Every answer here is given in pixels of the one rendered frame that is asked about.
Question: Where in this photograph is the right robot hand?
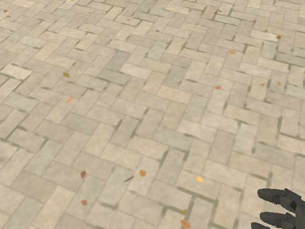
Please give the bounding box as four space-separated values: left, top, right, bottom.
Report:
251 188 305 229

